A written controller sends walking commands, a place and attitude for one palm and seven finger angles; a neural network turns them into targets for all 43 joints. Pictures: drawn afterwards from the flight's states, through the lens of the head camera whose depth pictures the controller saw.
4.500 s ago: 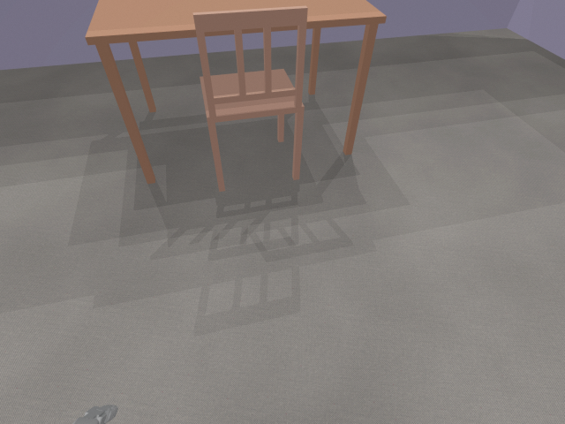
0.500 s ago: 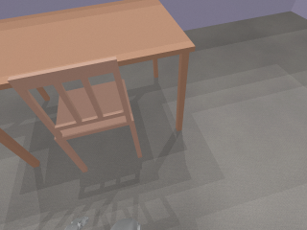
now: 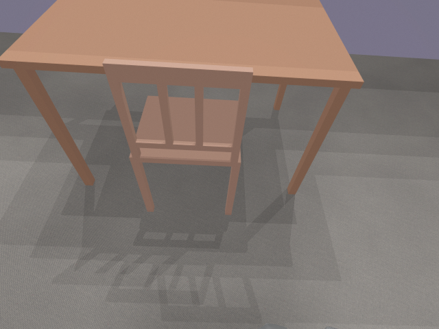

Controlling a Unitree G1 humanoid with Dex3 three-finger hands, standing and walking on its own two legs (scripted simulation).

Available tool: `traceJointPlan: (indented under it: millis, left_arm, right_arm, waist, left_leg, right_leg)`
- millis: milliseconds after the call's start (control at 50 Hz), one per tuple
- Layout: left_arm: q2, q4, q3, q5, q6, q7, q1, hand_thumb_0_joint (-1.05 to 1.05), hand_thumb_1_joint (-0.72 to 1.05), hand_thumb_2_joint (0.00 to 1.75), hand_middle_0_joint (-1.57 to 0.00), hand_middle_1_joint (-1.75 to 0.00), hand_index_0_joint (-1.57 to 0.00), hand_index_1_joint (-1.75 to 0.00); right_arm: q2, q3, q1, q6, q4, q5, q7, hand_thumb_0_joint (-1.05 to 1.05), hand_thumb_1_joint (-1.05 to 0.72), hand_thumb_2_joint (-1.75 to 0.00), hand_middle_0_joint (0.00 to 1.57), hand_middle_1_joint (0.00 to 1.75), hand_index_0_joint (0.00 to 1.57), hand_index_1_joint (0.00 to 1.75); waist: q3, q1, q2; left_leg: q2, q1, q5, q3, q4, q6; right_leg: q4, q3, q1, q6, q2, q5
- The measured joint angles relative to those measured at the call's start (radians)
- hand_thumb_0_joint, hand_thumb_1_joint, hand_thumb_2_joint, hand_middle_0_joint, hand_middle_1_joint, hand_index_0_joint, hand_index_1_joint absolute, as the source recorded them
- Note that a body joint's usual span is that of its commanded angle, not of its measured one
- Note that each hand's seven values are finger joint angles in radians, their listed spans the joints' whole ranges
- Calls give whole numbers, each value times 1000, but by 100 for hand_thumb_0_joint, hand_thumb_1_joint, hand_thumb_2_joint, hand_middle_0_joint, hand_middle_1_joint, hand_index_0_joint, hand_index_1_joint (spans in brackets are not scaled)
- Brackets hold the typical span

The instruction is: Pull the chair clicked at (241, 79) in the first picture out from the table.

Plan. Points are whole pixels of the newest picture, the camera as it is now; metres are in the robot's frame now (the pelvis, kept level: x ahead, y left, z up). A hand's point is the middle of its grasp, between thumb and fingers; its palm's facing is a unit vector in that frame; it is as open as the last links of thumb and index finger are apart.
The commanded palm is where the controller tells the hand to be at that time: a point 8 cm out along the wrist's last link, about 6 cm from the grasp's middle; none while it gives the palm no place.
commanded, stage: take the last steps up to it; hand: left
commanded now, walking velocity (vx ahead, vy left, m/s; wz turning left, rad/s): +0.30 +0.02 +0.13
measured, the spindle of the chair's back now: (166, 115) +0.73 +0.23 -0.12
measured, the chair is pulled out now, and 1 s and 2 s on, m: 0.00 0.00 0.00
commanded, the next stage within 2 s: come to a stop and stand still in 0.90 s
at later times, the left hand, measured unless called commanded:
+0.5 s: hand out of the picture +0.00 +0.15 -0.16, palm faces +0.16 -0.97 -0.16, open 7.4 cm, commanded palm none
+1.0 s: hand (136, 229) +0.35 +0.23 -0.16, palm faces +0.04 -0.98 -0.21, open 7.4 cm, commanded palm none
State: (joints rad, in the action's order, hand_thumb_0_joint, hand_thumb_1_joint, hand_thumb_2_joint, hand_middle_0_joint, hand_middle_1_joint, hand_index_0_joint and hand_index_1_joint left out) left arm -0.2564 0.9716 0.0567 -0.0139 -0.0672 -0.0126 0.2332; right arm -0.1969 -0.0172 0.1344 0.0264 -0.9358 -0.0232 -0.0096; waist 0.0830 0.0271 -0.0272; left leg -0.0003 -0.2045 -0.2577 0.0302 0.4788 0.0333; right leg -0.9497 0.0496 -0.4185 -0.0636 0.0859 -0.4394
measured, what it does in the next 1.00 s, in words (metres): walks ahead: right foot, then left foot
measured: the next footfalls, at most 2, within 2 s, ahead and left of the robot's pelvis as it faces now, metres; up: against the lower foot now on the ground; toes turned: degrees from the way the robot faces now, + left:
right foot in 0.14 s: +0.04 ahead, -0.13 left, +0.00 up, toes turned -3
left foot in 0.58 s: +0.20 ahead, +0.15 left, +0.00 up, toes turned +12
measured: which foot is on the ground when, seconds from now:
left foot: down 0.00-0.16, up 0.18-0.56, down 0.58-1.00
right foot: up 0.00-0.12, down 0.14-0.58, up 0.60-1.00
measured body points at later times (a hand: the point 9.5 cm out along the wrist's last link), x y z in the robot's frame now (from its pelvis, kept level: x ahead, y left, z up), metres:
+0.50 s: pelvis +0.09 +0.01 +0.00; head +0.12 +0.01 +0.45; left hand -0.01 +0.20 -0.15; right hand +0.14 -0.23 -0.15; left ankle +0.14 +0.15 -0.70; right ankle +0.00 -0.12 -0.74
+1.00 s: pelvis +0.25 +0.05 -0.01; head +0.27 +0.04 +0.44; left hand +0.34 +0.29 -0.15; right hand +0.24 -0.17 -0.17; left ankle +0.16 +0.15 -0.74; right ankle +0.35 -0.06 -0.72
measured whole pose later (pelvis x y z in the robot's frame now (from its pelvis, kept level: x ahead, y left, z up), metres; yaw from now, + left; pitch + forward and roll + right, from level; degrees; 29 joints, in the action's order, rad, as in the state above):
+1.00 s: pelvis +0.25 +0.05 -0.01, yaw +2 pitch -1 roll +1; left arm -0.18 1.00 0.05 -0.03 0.01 0.00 0.14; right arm -0.13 -0.03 0.33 -0.05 -1.10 -0.03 -0.02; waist 0.05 -0.03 -0.01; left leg 0.01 -0.02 -0.36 0.18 0.41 0.01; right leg -0.67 0.09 -0.44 0.02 0.08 -0.23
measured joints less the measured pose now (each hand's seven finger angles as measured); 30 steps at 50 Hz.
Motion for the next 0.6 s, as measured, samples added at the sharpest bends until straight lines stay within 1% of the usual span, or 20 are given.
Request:
traceJointPlan:
  millis: [80,120,140,160,180,200,220,260,280,320,360,400,460,500,560,580,600]
  left_arm:
    - [25,1,-10,-6,14,8,-1,0,91,90,-20,-30,-20,-29]
    - [39,1,-16,-9,29,14,7,0,90,90,-20,-30,-20,-29]
    - [43,-2,-18,-12,40,16,15,0,90,90,-20,-30,-20,-29]
    - [52,-1,-20,-17,54,16,19,0,90,90,-20,-30,-20,-29]
    - [65,1,-23,-20,65,14,24,0,90,90,-20,-30,-20,-29]
    - [77,1,-28,-19,74,12,34,0,90,90,-20,-30,-20,-29]
    - [88,1,-30,-18,83,10,51,0,90,90,-20,-30,-20,-29]
    - [102,13,-31,-17,96,5,91,0,90,90,-20,-30,-20,-30]
    - [108,23,-32,-16,99,3,110,0,90,90,-20,-30,-20,-30]
    - [118,48,-35,-14,102,2,142,0,90,90,-20,-30,-20,-30]
    - [129,72,-38,-13,106,3,165,0,90,90,-20,-30,-20,-30]
    - [137,92,-40,-14,111,3,182,0,90,90,-20,-30,-20,-30]
    - [143,115,-40,-18,115,3,200,0,90,90,-20,-30,-20,-30]
    - [142,128,-38,-19,115,3,207,0,90,90,-20,-30,-20,-30]
    - [134,147,-31,-17,110,3,219,0,90,90,-20,-30,-20,-30]
    - [131,153,-29,-15,107,3,227,0,90,90,-20,-30,-20,-30]
    - [125,162,-26,-10,100,4,221,0,90,90,-20,-30,-20,-30]
  right_arm:
    - [7,-2,33,-2,-19,-6,5,0,-91,-90,20,30,20,30]
    - [7,-5,57,-2,-32,-6,7,0,-90,-90,21,30,20,30]
    - [7,-7,72,-2,-38,-4,8,0,-90,-90,21,30,20,30]
    - [4,-10,86,-3,-46,0,8,0,-90,-90,21,30,20,30]
    - [-1,-14,99,0,-57,2,8,0,-91,-90,20,30,20,30]
    - [-5,-18,113,6,-68,0,12,0,-91,-90,20,30,20,30]
    - [-8,-22,125,12,-79,-3,17,0,-91,-90,20,30,20,30]
    - [-9,-27,138,15,-97,-7,27,1,-91,-90,20,30,20,30]
    - [-9,-30,141,13,-100,-8,31,1,-91,-90,20,30,20,30]
    - [-9,-36,145,5,-100,-8,35,1,-91,-90,20,30,20,30]
    - [-10,-41,147,-2,-100,-6,36,1,-91,-90,20,30,20,30]
    - [-9,-44,144,-4,-103,-5,36,1,-91,-90,20,30,19,30]
    - [-5,-42,128,-6,-110,-3,38,1,-91,-90,20,30,19,30]
    - [1,-38,111,-11,-112,-2,39,1,-91,-90,20,30,19,30]
    - [13,-29,84,-33,-107,-3,39,1,-91,-90,20,30,19,30]
    - [16,-26,78,-47,-101,-5,36,1,-91,-90,20,30,19,30]
    - [25,-25,65,-62,-98,-9,31,1,-91,-90,20,30,19,30]
  waist:
    - [-27,-15,21]
    - [-43,-21,32]
    - [-53,-23,33]
    - [-57,-23,45]
    - [-58,-23,61]
    - [-62,-22,73]
    - [-69,-19,78]
    - [-78,-10,71]
    - [-79,-10,65]
    - [-75,-19,58]
    - [-67,-26,55]
    - [-56,-26,51]
    - [-38,-14,43]
    - [-27,-2,35]
    - [-17,12,20]
    - [-16,12,16]
    - [-9,9,0]
  left_leg:
    - [-10,5,-3,-9,-1,-5]
    - [-13,0,-22,-11,24,-9]
    - [-17,-11,-40,-13,53,-11]
    - [-15,-32,-90,-20,107,-8]
    - [-11,-59,-155,-32,186,-3]
    - [-11,-94,-189,-40,276,0]
    - [-12,-130,-192,-41,361,3]
    - [-4,-194,-145,-25,487,4]
    - [6,-222,-109,-18,526,1]
    - [29,-268,-39,-13,561,-8]
    - [52,-300,11,-10,552,-18]
    - [72,-314,32,-2,507,-25]
    - [87,-307,31,18,391,-24]
    - [86,-284,20,33,299,-17]
    - [66,-211,22,63,153,0]
    - [58,-174,36,71,102,6]
    - [48,-171,23,81,121,6]
  right_leg:
    - [157,4,77,15,-20,-9]
    - [266,16,137,24,-34,23]
    - [343,22,177,29,-40,46]
    - [376,29,192,51,-47,105]
    - [370,42,198,70,-54,117]
    - [373,57,210,82,-57,111]
    - [391,65,227,88,-57,106]
    - [449,65,265,89,-53,115]
    - [481,63,283,87,-51,126]
    - [541,67,319,83,-48,147]
    - [588,76,350,79,-46,159]
    - [619,85,375,72,-43,160]
    - [637,95,402,57,-34,144]
    - [631,100,414,43,-26,122]
    - [573,101,419,15,-9,59]
    - [512,96,404,14,0,21]
    - [404,86,363,30,21,-15]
